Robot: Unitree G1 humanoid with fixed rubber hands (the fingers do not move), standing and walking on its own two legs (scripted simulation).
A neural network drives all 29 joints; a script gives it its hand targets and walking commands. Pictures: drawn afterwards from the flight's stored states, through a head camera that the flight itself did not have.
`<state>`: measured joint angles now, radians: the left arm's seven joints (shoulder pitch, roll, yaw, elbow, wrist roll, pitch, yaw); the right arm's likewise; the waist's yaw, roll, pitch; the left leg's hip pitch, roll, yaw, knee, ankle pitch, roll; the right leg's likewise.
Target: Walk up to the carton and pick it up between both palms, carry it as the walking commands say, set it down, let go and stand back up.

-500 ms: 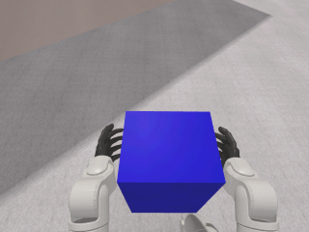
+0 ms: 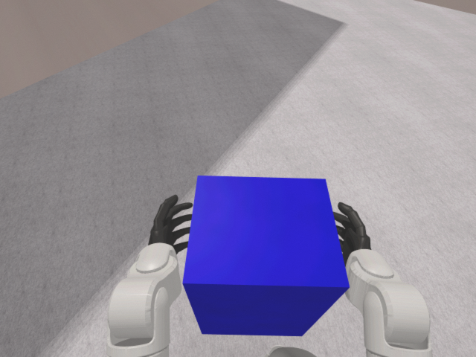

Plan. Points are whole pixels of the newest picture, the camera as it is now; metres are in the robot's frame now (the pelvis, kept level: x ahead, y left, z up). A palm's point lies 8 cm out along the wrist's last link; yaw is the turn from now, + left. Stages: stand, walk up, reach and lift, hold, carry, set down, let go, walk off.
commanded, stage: carry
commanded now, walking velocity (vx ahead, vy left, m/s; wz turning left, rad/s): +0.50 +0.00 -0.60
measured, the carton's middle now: (256, 265) +0.26 +0.00 +0.01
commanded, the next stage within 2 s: none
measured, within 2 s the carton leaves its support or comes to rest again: neither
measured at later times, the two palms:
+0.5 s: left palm (182, 78) +0.68 +0.17 +0.11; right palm (300, 96) +0.60 -0.10 +0.14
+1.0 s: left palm (220, 21) +0.99 +0.09 +0.14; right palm (305, 46) +0.84 -0.15 +0.14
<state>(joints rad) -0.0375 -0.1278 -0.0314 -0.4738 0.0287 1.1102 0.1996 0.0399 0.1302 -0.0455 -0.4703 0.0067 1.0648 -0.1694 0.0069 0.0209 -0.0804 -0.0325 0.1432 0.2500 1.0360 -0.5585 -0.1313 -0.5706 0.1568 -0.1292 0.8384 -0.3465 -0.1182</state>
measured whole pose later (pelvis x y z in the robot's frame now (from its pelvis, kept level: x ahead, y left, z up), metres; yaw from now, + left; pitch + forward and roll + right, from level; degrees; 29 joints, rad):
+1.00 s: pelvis +0.71 +0.09 +0.04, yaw -29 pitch +2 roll -1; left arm -0.02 -0.13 -0.03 -0.47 0.03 1.10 0.21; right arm 0.00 0.13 -0.05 -0.45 0.01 1.10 -0.17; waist -0.04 -0.04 -0.08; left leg -0.17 0.10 0.23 0.82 -0.47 -0.01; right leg -0.48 0.08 -0.03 0.60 -0.05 -0.08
